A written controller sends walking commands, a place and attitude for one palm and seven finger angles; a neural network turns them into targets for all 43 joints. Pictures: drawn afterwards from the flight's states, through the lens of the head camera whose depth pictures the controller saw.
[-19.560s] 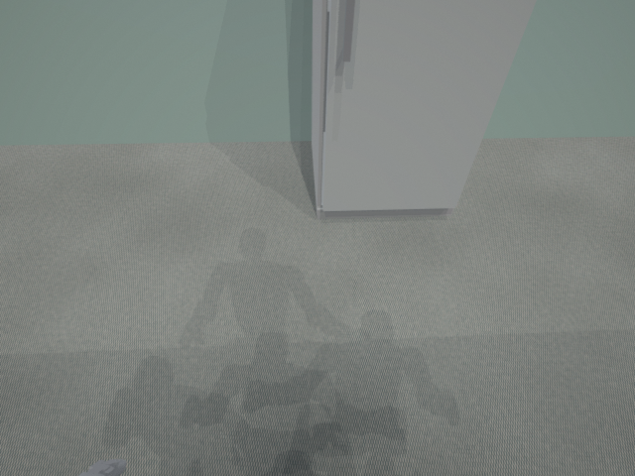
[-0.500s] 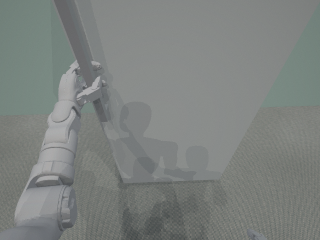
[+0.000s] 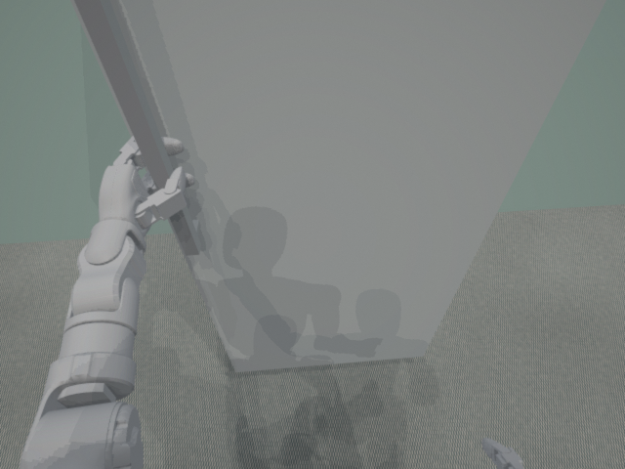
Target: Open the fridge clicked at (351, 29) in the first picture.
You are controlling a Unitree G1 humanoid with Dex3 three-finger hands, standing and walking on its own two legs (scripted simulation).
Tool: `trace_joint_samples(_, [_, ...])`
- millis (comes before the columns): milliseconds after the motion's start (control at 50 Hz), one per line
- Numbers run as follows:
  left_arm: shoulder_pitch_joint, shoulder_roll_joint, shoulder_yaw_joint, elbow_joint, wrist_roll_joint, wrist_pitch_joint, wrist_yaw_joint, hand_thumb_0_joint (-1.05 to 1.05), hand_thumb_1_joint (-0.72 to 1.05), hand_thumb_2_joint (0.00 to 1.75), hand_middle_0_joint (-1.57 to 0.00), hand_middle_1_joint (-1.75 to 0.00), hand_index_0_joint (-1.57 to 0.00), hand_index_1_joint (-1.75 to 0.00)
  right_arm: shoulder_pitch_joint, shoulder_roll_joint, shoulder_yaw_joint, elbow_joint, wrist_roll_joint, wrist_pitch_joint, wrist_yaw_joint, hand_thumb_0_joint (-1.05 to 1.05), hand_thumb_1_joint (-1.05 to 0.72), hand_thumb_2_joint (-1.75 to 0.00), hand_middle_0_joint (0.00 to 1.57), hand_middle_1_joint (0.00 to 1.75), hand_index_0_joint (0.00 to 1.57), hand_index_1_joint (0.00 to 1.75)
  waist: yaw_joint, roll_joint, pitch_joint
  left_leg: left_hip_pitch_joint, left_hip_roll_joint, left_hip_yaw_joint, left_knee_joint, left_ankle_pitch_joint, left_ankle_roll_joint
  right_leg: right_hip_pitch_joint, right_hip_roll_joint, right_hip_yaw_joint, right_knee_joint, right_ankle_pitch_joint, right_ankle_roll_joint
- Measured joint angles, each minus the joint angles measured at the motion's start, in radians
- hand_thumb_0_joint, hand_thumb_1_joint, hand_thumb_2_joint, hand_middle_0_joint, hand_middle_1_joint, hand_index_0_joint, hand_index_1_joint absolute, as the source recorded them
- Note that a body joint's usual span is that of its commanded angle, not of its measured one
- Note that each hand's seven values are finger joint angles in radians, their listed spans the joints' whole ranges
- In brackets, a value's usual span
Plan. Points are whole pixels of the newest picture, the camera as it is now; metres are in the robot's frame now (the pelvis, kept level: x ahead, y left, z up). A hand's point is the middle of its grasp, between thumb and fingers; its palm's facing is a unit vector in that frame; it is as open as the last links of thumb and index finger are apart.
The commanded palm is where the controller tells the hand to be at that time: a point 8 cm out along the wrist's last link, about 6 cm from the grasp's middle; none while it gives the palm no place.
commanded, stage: pull the door a little, standing still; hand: left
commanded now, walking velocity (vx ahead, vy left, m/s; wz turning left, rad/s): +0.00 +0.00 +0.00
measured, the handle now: (146, 112) +0.47 +0.22 +0.23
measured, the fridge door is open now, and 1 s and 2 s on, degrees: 0 21 50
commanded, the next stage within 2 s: walk backward, drawing the door open in 0.44 s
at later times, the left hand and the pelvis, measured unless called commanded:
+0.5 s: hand (175, 221) +0.36 +0.18 +0.15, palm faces +0.09 -1.00 +0.01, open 6.1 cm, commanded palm +0.29 +0.22 +0.15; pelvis +0.02 +0.01 +0.00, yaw +0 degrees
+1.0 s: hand (201, 321) +0.24 +0.12 +0.14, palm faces +0.20 -0.96 -0.17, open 6.5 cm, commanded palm +0.19 +0.17 +0.15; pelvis -0.05 -0.03 +0.00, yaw +4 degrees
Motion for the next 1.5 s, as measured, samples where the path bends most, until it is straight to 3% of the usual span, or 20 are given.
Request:
trace_joint_samples(200, [0.033,-0.029,-0.027,-0.086,0.008,0.055,0.005,0.01,0.74,0.79,-0.32,-1.39,-0.34,-1.35,-0.029,0.009,-0.002,0.000,-0.004,0.015,-0.007,0.01,-0.90,-0.90,0.20,0.30,0.20,0.30,0.018,-0.001,-0.002,0.025,0.000,-0.012,-0.013,-0.008,0.001,0.031,-0.002,-0.013,-0.015,-0.012,0.003])
trace_joint_samples(320, [0.083,-0.041,-0.027,-0.149,0.003,0.077,0.021,0.01,0.74,0.79,-0.31,-1.39,-0.33,-1.35,-0.047,0.017,0.001,-0.020,-0.007,0.019,0.007,0.01,-0.90,-0.90,0.20,0.30,0.20,0.30,0.016,0.006,-0.011,0.038,-0.001,-0.006,-0.023,-0.007,0.002,0.041,-0.001,-0.008,-0.022,-0.013,0.005])
trace_joint_samples(460, [0.270,-0.076,-0.043,-0.365,-0.014,0.101,0.026,0.01,0.74,0.76,-0.30,-1.38,-0.30,-1.33,-0.044,0.026,0.001,-0.045,-0.006,0.019,0.026,0.02,-0.90,-0.90,0.20,0.30,0.20,0.30,0.020,0.015,-0.022,0.070,-0.001,0.005,-0.036,-0.004,0.001,0.067,0.001,0.002,-0.031,-0.016,0.005])
trace_joint_samples(560, [0.455,-0.117,-0.096,-0.604,-0.023,0.139,0.028,0.00,0.72,0.76,-0.31,-1.37,-0.28,-1.33,-0.047,0.028,0.000,-0.056,-0.005,0.019,0.030,0.02,-0.90,-0.90,0.20,0.30,0.20,0.30,0.033,0.020,-0.025,0.091,0.002,-0.004,-0.037,-0.021,0.000,0.086,0.002,-0.008,-0.024,-0.032,0.007])
trace_joint_samples(640, [0.526,-0.086,-0.186,-0.666,0.060,0.033,0.092,-0.01,0.66,0.76,-0.36,-1.37,-0.30,-1.34,-0.095,0.026,0.007,-0.054,-0.031,0.030,0.003,0.02,-0.90,-0.90,0.20,0.30,0.20,0.30,0.033,0.025,0.000,0.069,0.004,-0.018,0.006,-0.031,0.005,0.085,0.000,-0.022,-0.011,-0.032,0.009])
trace_joint_samples(740, [0.569,-0.089,-0.232,-0.689,0.101,-0.042,0.159,-0.03,0.63,0.76,-0.41,-1.39,-0.30,-1.35,-0.146,0.035,0.003,-0.075,-0.050,0.072,-0.009,0.02,-0.90,-0.90,0.20,0.30,0.20,0.30,0.014,0.015,0.025,0.058,-0.013,-0.022,0.001,-0.007,0.006,0.059,-0.018,-0.023,0.019,-0.012,0.010])
trace_joint_samples(880, [0.612,-0.088,-0.236,-0.721,0.117,-0.056,0.203,-0.03,0.64,0.74,-0.44,-1.40,-0.28,-1.35,-0.141,0.073,0.020,-0.110,-0.064,0.091,0.004,0.01,-0.90,-0.90,0.20,0.30,0.20,0.30,-0.007,-0.013,0.044,0.048,-0.029,-0.019,-0.011,0.037,-0.005,0.030,-0.034,-0.017,0.051,-0.007,-0.002])
trace_joint_samples(1000, [0.629,-0.106,-0.228,-0.750,0.121,-0.063,0.227,-0.04,0.65,0.73,-0.44,-1.39,-0.27,-1.35,-0.115,0.080,0.020,-0.086,-0.055,0.085,0.010,0.01,-0.90,-0.90,0.20,0.30,0.20,0.30,-0.022,0.019,0.068,-0.020,0.001,-0.073,0.020,0.070,-0.035,0.004,-0.010,-0.073,0.035,0.031,-0.040])
trace_joint_samples(1120, [0.649,-0.119,-0.255,-0.834,0.132,-0.052,0.229,-0.04,0.65,0.71,-0.44,-1.39,-0.25,-1.35,-0.089,0.052,-0.008,-0.053,-0.048,0.071,-0.003,0.02,-0.90,-0.90,0.21,0.30,0.20,0.30,-0.036,0.034,0.095,-0.122,0.012,-0.120,0.116,0.059,0.008,-0.050,-0.005,-0.129,0.070,0.045,-0.076])
trace_joint_samples(1160, [0.658,-0.115,-0.269,-0.870,0.133,-0.046,0.228,-0.04,0.65,0.71,-0.44,-1.40,-0.25,-1.35,-0.086,0.046,-0.016,-0.042,-0.050,0.065,-0.011,0.02,-0.90,-0.90,0.20,0.30,0.20,0.30,-0.039,0.021,0.107,-0.136,0.009,-0.125,0.137,0.065,-0.011,-0.073,-0.012,-0.132,0.115,0.033,-0.081])
trace_joint_samples(1200, [0.674,-0.104,-0.276,-0.897,0.130,-0.044,0.224,-0.04,0.64,0.72,-0.45,-1.40,-0.24,-1.34,-0.080,0.053,-0.021,-0.034,-0.055,0.057,-0.020,0.02,-0.90,-0.90,0.20,0.30,0.20,0.30,-0.049,0.004,0.111,-0.140,0.004,-0.133,0.128,0.085,-0.072,-0.113,-0.008,-0.104,0.208,-0.050,-0.043])
trace_joint_samples(1220, [0.680,-0.099,-0.281,-0.899,0.132,-0.050,0.222,-0.04,0.64,0.72,-0.45,-1.40,-0.25,-1.34,-0.073,0.061,-0.027,-0.031,-0.060,0.052,-0.022,0.02,-0.90,-0.90,0.20,0.30,0.20,0.30,-0.064,0.007,0.109,-0.148,0.002,-0.155,0.118,0.099,-0.080,-0.134,0.010,-0.074,0.290,-0.104,-0.020])
trace_joint_samples(1260, [0.682,-0.097,-0.295,-0.896,0.145,-0.064,0.212,-0.05,0.63,0.71,-0.45,-1.40,-0.25,-1.35,-0.056,0.076,-0.039,-0.020,-0.066,0.044,-0.019,0.02,-0.91,-0.90,0.20,0.30,0.20,0.30,-0.083,0.023,0.110,-0.166,0.000,-0.218,0.090,0.132,-0.070,-0.128,0.051,-0.020,0.374,-0.170,-0.003])
trace_joint_samples(1300, [0.682,-0.093,-0.314,-0.907,0.153,-0.070,0.200,-0.05,0.63,0.71,-0.45,-1.40,-0.25,-1.34,-0.041,0.091,-0.041,-0.005,-0.065,0.033,-0.012,0.02,-0.91,-0.90,0.20,0.30,0.19,0.30,-0.074,0.018,0.102,-0.191,0.002,-0.251,0.078,0.142,-0.051,-0.043,0.061,0.016,0.246,-0.184,-0.005])
trace_joint_samples(1320, [0.680,-0.092,-0.320,-0.919,0.157,-0.072,0.195,-0.06,0.63,0.71,-0.45,-1.40,-0.25,-1.34,-0.043,0.097,-0.038,0.007,-0.063,0.026,-0.007,0.02,-0.90,-0.90,0.20,0.30,0.19,0.30,-0.062,0.005,0.101,-0.209,0.005,-0.249,0.089,0.126,-0.042,-0.018,0.056,0.016,0.176,-0.137,-0.022])
trace_joint_samples(1360, [0.667,-0.111,-0.345,-0.928,0.171,-0.074,0.190,-0.05,0.63,0.72,-0.45,-1.40,-0.25,-1.34,-0.068,0.094,-0.042,0.036,-0.060,0.018,-0.001,0.02,-0.90,-0.90,0.20,0.30,0.20,0.30,-0.064,0.012,0.133,-0.255,0.014,-0.219,0.208,0.032,-0.025,-0.014,0.056,-0.035,0.181,-0.094,-0.068])
trace_joint_samples(1400, [0.658,-0.129,-0.385,-0.923,0.187,-0.073,0.175,-0.05,0.62,0.72,-0.45,-1.40,-0.25,-1.34,-0.078,0.088,-0.051,0.050,-0.066,0.010,-0.005,0.02,-0.90,-0.90,0.20,0.30,0.20,0.30,-0.059,0.004,0.145,-0.301,0.000,-0.139,0.421,-0.070,-0.012,0.000,0.034,-0.082,0.177,-0.092,-0.095])
trace_joint_samples(1440, [0.657,-0.142,-0.424,-0.922,0.203,-0.076,0.155,-0.04,0.63,0.73,-0.45,-1.40,-0.25,-1.34,-0.083,0.083,-0.052,0.044,-0.077,-0.001,-0.015,0.02,-0.91,-0.90,0.20,0.30,0.20,0.30,-0.049,-0.009,0.151,-0.295,-0.005,-0.056,0.532,-0.110,-0.007,0.018,0.016,-0.120,0.155,-0.084,-0.107])
trace_joint_samples(1480, [0.660,-0.148,-0.459,-0.928,0.209,-0.082,0.140,-0.04,0.63,0.74,-0.45,-1.40,-0.26,-1.34,-0.089,0.080,-0.045,0.020,-0.081,-0.018,-0.022,0.02,-0.91,-0.90,0.20,0.30,0.20,0.30,-0.045,-0.025,0.147,-0.235,-0.003,0.012,0.460,-0.093,-0.005,0.017,0.003,-0.157,0.145,-0.077,-0.115])
trace_joint_samples(1500, [0.661,-0.148,-0.475,-0.937,0.208,-0.084,0.136,-0.03,0.63,0.74,-0.45,-1.40,-0.26,-1.34,-0.091,0.077,-0.040,0.002,-0.081,-0.032,-0.023,0.02,-0.91,-0.90,0.20,0.30,0.20,0.30,-0.041,-0.033,0.140,-0.186,-0.004,0.036,0.355,-0.052,-0.003,0.000,-0.002,-0.171,0.161,-0.082,-0.119])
